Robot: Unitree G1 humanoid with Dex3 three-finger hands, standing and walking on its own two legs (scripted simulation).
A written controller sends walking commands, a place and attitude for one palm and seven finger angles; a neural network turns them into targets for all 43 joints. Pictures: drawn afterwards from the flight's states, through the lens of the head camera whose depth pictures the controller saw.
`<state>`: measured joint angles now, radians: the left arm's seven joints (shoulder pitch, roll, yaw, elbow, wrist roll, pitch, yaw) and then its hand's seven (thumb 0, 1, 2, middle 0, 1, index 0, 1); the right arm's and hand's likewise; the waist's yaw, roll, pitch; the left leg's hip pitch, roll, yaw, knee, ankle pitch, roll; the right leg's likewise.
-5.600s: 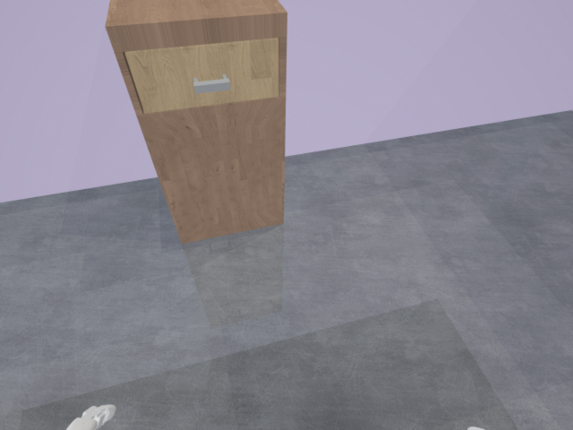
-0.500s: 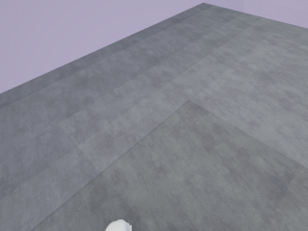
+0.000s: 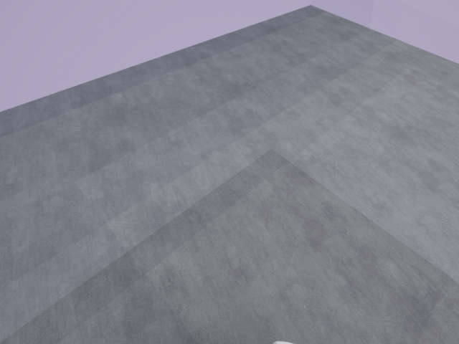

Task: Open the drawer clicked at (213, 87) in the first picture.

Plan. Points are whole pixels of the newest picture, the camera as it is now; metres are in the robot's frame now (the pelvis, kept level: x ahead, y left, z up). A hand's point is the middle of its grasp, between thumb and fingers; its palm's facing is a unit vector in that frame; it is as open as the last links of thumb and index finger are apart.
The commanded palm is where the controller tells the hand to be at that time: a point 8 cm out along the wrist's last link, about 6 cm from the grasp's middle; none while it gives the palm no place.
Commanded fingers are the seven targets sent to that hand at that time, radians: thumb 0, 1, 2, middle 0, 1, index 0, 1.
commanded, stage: turn to face it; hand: left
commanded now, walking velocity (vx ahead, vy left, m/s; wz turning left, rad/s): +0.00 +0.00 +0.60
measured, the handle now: out of the picture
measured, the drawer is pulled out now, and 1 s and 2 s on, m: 0.00 0.00 0.00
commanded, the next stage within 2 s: none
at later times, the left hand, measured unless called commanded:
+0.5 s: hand out of the picture +0.09 +0.16 -0.14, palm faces +0.28 -0.92 -0.29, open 7.4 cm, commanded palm none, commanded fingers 0.00 0.90 0.90 -0.20 -0.30 -0.20 -0.30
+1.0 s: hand out of the picture -0.16 +0.13 -0.19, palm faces +0.64 -0.72 -0.27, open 7.4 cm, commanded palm none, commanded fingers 0.00 0.90 0.90 -0.20 -0.30 -0.20 -0.30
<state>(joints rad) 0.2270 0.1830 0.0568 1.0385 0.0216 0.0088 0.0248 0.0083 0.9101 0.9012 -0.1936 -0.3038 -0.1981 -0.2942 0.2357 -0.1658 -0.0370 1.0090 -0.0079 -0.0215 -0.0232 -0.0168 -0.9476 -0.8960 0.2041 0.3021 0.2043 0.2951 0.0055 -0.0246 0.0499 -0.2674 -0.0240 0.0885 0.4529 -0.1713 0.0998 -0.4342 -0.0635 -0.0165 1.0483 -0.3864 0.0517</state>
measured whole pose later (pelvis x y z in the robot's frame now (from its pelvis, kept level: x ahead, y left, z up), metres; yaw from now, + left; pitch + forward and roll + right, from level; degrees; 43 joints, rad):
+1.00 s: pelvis -0.03 -0.04 -0.02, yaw +37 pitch +0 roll +1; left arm 0.30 0.28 0.07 0.95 0.02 0.05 0.02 0.01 0.90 0.90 -0.20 -0.30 -0.20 -0.29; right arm 0.06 -0.25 -0.06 0.87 -0.01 0.03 0.03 0.00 -0.91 -0.90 0.20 0.30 0.20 0.29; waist 0.06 -0.06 0.11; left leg -0.29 -0.01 0.09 0.63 -0.33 0.04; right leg -0.33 -0.19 -0.18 0.90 -0.51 0.07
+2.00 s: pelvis -0.06 -0.08 -0.02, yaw +73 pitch +0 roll +0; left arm 0.25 0.27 0.06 0.92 0.02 0.05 0.02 0.01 0.90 0.90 -0.20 -0.30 -0.20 -0.30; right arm 0.13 -0.26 -0.08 0.90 -0.01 0.03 0.03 0.00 -0.91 -0.90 0.20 0.30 0.20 0.29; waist 0.03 -0.06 0.10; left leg -0.30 0.00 0.08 0.64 -0.34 0.02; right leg -0.33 -0.20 -0.19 0.83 -0.50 0.08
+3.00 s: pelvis -0.07 -0.12 -0.02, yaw +109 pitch -1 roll +0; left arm 0.25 0.28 0.07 0.93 0.02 0.07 0.03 0.01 0.91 0.90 -0.20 -0.30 -0.20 -0.29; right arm 0.14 -0.24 -0.07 0.90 -0.01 0.03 0.03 0.00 -0.90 -0.90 0.20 0.30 0.20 0.29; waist 0.03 -0.06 0.10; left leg -0.31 0.00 0.07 0.66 -0.33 0.04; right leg -0.37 -0.18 -0.13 0.94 -0.54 0.08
